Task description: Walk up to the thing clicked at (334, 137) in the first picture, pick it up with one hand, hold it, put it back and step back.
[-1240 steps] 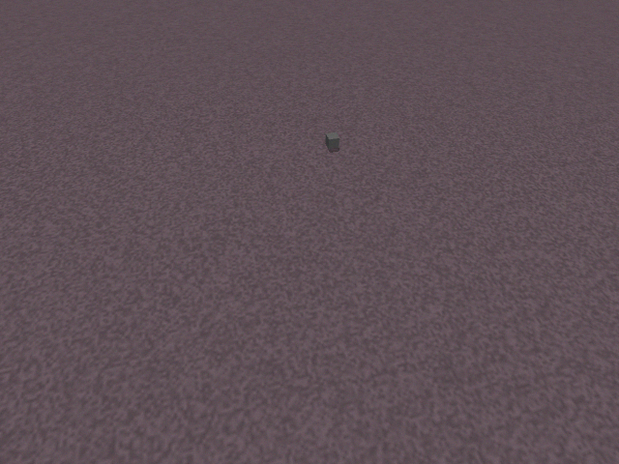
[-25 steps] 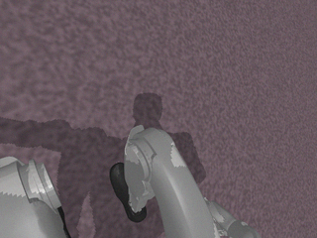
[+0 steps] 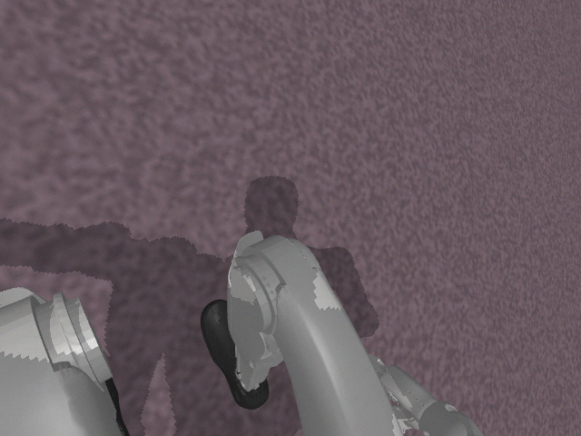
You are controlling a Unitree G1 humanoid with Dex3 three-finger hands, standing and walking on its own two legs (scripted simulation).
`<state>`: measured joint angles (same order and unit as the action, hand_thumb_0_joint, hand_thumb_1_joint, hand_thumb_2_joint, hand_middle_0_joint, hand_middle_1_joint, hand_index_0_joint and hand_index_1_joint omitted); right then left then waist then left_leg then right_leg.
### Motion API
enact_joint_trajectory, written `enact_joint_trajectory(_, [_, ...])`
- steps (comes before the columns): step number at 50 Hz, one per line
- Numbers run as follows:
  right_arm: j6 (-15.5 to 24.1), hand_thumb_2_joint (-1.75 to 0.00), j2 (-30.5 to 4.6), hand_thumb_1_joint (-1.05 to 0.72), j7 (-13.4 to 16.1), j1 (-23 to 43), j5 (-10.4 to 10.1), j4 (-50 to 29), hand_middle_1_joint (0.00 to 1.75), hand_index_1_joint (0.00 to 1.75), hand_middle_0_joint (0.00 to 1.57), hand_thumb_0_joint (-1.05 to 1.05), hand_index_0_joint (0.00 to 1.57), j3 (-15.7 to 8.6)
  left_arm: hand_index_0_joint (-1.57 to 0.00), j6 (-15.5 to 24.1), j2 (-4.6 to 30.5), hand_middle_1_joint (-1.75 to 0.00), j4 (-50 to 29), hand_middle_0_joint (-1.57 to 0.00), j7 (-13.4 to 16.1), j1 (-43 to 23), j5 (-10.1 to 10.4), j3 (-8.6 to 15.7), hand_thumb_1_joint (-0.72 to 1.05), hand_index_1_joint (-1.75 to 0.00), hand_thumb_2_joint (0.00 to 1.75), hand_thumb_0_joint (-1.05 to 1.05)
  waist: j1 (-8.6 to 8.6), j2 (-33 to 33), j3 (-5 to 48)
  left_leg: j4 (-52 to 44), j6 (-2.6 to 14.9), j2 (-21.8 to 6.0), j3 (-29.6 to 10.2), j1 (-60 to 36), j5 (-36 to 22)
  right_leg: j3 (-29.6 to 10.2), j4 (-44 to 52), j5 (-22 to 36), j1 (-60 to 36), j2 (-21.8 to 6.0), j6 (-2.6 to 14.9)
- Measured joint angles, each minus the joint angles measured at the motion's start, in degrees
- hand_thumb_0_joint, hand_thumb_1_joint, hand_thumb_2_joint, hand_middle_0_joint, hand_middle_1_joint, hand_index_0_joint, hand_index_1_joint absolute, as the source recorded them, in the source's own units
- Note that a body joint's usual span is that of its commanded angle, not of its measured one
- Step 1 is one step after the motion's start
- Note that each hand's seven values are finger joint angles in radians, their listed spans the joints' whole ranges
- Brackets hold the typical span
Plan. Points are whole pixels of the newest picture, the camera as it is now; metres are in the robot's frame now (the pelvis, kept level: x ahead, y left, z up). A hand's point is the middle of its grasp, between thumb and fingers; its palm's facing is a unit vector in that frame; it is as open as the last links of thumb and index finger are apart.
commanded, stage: close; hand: left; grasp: from above
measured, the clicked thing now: out of the picture +0.42 +0.41 -0.28
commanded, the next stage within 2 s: settle in 0.92 s
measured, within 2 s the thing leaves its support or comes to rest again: leaves its support in 1.18 s
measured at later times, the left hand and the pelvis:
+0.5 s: hand out of the picture +0.41 +0.40 -0.24, palm faces -0.39 -0.22 -0.89, open 10.5 cm; pelvis +0.00 +0.00 +0.00, yaw +0 degrees
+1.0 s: hand out of the picture +0.42 +0.40 -0.24, palm faces -0.39 -0.22 -0.90, open 8.9 cm; pelvis +0.00 +0.00 +0.00, yaw +0 degrees
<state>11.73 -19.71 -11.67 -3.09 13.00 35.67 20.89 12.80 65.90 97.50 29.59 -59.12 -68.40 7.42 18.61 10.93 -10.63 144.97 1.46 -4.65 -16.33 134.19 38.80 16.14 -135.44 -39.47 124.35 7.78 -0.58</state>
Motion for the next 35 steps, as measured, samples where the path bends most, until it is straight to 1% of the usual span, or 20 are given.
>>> enact_joint_trajectory(3, [-0.1, -0.90, 0.0, -0.88, 0.1, 0.3, 0.0, 0.1, 0.30, 0.30, 0.20, 0.00, 0.20, 0.2, -0.29, 0.6, 0.5, -0.80, -0.7, -0.30, -0.2, 0.2, -0.2, -0.3, -0.24, -0.79, 0.79, 0.00, -0.07, 0.3, -0.4, 0.1, 0.00, 0.0, -0.1, -0.1, 0.2, 0.0, -0.1, -0.2, -0.1, 0.0, -0.01])
enact_joint_trajectory(7, [-0.1, -0.90, 0.1, -0.88, 0.0, 0.5, 0.1, 0.1, 0.30, 0.30, 0.20, 0.00, 0.20, 0.1, -0.34, 1.4, 0.6, -0.77, -1.9, -0.34, -0.2, 0.3, -0.3, 0.3, -0.18, -0.77, 0.76, 0.00, -0.37, 0.5, -1.0, 0.2, -0.01, 0.1, -0.2, -0.1, 0.3, 0.1, -0.1, -0.4, -0.2, 0.0, -0.05])
enact_joint_trajectory(15, [-0.1, -0.90, 0.2, -0.88, -0.6, 0.6, 0.3, 0.1, 0.30, 0.30, 0.20, 0.00, 0.20, -0.3, -0.43, 1.6, -0.8, -0.71, -4.2, -0.43, 0.5, 1.0, -1.0, 0.6, -0.06, -0.70, 0.68, 0.00, -0.94, 0.3, -0.8, 0.2, -0.18, 0.2, -0.4, -0.1, 0.5, 0.3, 0.0, -0.6, -0.3, 0.0, 0.07])
enact_joint_trajectory(23, [0.1, -0.90, 0.0, -0.88, -0.7, 1.6, 0.3, -0.3, 0.30, 0.30, 0.20, 0.00, 0.20, -0.5, -0.51, 0.4, -1.1, -0.64, -2.6, -0.50, 1.2, 0.5, -0.2, 0.3, 0.03, -0.62, 0.59, 0.00, -0.59, -0.4, -0.6, 0.1, 0.22, 0.0, -0.3, 0.0, 0.0, 0.2, 0.3, 0.1, -0.1, 0.2, -0.26])
enact_joint_trajectory(28, [0.3, -0.90, -0.2, -0.88, -0.4, 0.8, 0.0, -0.7, 0.30, 0.30, 0.20, 0.00, 0.20, -0.4, -0.55, -0.4, -0.6, -0.60, -0.8, -0.54, 0.5, -0.4, 0.1, 0.1, 0.09, -0.58, 0.54, 0.00, -0.05, -0.2, -0.3, 0.1, 0.40, -0.1, 0.0, 0.3, -0.2, -0.1, 0.2, 0.4, 0.2, 0.2, -0.37])
enact_joint_trajectory(35, [0.0, -0.90, -0.3, -0.88, -0.1, -0.1, -0.2, -0.3, 0.30, 0.30, 0.20, 0.00, 0.20, 0.2, -0.65, 0.2, 0.3, -0.54, -1.2, -0.63, -0.3, -0.1, -0.2, -0.1, 0.20, -0.52, 0.47, 0.00, 0.20, 0.1, -0.6, 0.1, 0.13, 0.1, -0.1, 0.2, -0.1, 0.0, 0.1, 0.1, 0.0, 0.0, -0.16])
